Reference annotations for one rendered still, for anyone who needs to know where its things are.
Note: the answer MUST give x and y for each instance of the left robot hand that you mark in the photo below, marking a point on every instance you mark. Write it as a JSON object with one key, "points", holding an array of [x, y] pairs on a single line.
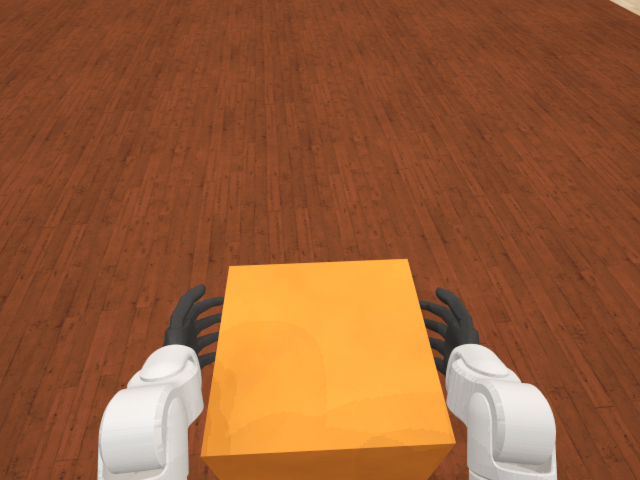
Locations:
{"points": [[183, 329]]}

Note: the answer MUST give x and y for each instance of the carton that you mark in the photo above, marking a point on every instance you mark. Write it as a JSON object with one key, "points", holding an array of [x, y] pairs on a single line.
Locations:
{"points": [[324, 371]]}

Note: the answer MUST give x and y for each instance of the right robot hand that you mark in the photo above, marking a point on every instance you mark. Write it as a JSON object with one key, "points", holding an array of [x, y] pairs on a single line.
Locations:
{"points": [[458, 331]]}

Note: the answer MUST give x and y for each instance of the right robot forearm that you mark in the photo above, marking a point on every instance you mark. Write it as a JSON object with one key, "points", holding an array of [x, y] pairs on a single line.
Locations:
{"points": [[511, 430]]}

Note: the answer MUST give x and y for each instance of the left robot forearm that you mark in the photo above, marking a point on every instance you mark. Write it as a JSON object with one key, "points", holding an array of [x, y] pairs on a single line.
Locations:
{"points": [[143, 433]]}

